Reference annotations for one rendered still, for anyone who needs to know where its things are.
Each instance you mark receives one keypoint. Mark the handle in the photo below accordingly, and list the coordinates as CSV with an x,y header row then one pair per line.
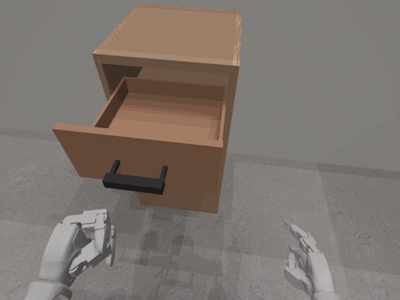
x,y
134,183

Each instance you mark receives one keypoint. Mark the robot right hand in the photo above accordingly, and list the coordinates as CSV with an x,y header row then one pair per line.
x,y
313,274

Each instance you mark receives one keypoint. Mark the drawer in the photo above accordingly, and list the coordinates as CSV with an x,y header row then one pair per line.
x,y
151,123

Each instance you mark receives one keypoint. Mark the cabinet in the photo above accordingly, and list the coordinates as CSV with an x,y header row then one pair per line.
x,y
185,44

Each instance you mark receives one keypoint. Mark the robot left hand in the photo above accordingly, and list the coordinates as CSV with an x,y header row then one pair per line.
x,y
60,261

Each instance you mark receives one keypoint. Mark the left robot forearm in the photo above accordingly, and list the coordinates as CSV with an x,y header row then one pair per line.
x,y
44,289

